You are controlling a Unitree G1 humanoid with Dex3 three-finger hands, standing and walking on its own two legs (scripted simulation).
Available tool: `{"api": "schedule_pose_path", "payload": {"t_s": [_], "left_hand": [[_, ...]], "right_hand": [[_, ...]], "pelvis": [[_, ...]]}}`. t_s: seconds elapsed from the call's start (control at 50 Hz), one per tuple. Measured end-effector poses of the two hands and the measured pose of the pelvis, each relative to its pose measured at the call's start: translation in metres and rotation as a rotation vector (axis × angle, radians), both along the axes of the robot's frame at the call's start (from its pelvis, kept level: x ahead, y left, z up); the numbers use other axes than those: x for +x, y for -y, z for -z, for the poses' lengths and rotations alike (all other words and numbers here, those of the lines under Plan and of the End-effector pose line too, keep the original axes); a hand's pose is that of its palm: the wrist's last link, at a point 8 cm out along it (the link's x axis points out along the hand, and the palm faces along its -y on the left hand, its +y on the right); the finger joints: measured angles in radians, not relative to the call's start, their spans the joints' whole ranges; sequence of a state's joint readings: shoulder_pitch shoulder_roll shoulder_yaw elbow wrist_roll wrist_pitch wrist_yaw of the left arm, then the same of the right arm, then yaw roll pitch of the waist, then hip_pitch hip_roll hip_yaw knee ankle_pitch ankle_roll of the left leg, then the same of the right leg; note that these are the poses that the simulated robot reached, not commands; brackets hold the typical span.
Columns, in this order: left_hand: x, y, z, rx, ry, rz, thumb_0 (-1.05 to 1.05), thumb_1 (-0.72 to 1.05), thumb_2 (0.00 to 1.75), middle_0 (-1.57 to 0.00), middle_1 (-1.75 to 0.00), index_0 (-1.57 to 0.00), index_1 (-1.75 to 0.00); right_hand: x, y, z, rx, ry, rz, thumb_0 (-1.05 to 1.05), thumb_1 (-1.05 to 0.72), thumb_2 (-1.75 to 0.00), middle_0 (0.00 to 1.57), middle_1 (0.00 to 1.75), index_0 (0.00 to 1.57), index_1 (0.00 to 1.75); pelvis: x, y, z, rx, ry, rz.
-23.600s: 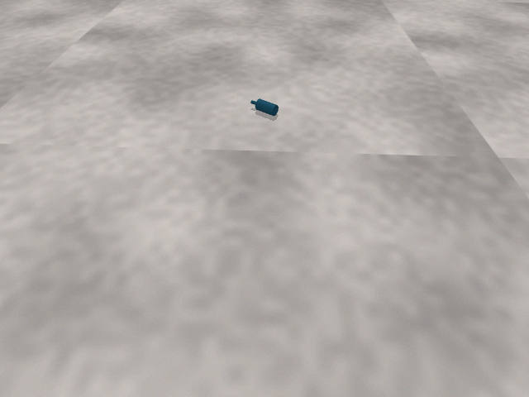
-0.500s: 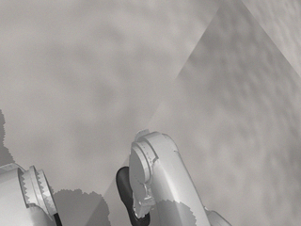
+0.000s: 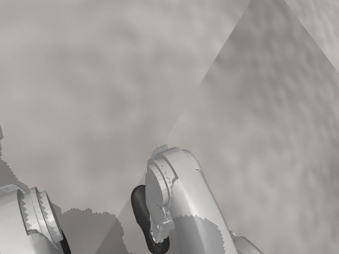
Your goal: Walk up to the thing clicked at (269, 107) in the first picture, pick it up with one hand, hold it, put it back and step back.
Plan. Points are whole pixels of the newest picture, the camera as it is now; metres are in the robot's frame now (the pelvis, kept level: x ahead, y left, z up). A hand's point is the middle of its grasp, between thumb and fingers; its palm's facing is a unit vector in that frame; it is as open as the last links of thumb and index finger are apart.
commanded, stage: close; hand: left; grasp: from above
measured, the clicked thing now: out of the picture +0.43 +0.39 -0.26
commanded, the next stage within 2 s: settle in 0.12 s
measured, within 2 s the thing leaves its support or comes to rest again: leaves its support in 0.58 s
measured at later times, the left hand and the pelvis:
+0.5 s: hand out of the picture +0.43 +0.35 -0.24, palm faces -0.43 -0.17 -0.89, open 10.4 cm; pelvis +0.00 +0.00 +0.00, yaw +0 degrees
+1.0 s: hand out of the picture +0.42 +0.36 -0.14, palm faces -0.48 -0.13 -0.87, open 10.4 cm; pelvis +0.00 +0.00 +0.02, yaw +5 degrees
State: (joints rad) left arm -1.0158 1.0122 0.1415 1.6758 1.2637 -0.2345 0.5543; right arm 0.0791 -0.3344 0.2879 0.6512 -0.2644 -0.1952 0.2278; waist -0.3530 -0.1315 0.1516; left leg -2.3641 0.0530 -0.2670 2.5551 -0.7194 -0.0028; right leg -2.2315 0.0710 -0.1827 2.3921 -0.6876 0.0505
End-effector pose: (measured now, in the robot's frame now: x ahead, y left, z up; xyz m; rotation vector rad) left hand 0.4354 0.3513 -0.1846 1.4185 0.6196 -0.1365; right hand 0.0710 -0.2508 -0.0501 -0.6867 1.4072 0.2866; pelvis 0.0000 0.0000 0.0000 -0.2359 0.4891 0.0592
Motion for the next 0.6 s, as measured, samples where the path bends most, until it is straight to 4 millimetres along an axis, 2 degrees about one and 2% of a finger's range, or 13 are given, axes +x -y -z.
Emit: {"api": "schedule_pose_path", "payload": {"t_s": [0.5, 0.6], "left_hand": [[0.001, -0.003, -0.002, -0.002, 0.017, 0.016, 0.02, -0.03, 0.46, -0.65, -0.54, -0.69, -0.51], [0.002, -0.004, -0.013, 0.004, 0.062, 0.037, 0.02, -0.03, 0.44, -0.67, -0.51, -0.71, -0.48]], "right_hand": [[-0.003, -0.002, -0.002, -0.020, -0.005, 0.009, 0.00, -0.91, -0.90, 0.21, 0.29, 0.20, 0.30], [0.005, -0.003, 0.000, -0.004, 0.002, 0.021, 0.00, -0.91, -0.90, 0.21, 0.29, 0.20, 0.30]], "pelvis": [[0.001, -0.001, 0.001, -0.004, -0.007, 0.000], [0.003, -0.001, -0.001, -0.003, -0.027, -0.007]]}}
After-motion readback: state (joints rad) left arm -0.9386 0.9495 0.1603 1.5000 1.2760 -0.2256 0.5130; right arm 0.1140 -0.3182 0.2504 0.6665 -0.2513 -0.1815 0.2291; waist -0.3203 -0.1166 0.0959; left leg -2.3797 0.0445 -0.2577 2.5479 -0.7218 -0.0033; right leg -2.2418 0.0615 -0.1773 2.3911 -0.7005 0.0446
